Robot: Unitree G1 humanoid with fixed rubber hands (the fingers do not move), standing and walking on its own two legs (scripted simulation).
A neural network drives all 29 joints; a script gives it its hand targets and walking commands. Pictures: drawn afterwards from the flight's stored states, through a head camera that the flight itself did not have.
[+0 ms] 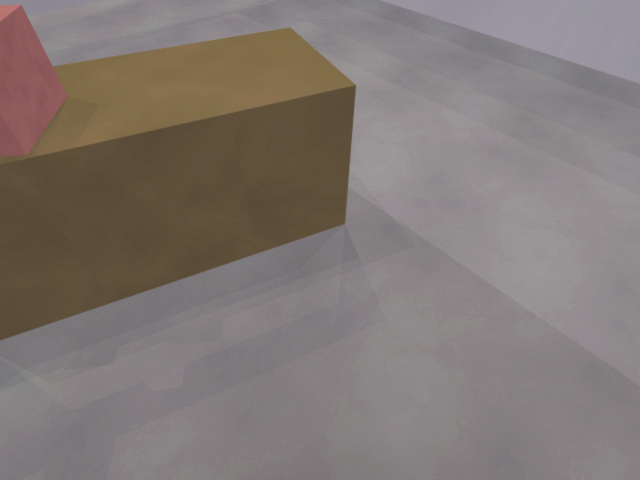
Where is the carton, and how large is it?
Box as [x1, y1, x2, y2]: [0, 5, 66, 155]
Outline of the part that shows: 0,5 0,155 27,154 65,98 66,94 21,5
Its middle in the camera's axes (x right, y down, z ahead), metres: -0.86 -0.42 +1.01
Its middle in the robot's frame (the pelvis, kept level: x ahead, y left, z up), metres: +1.06 +0.86 +0.00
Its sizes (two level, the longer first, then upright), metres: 0.318 0.162 0.258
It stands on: a pedestal, 0.66 m high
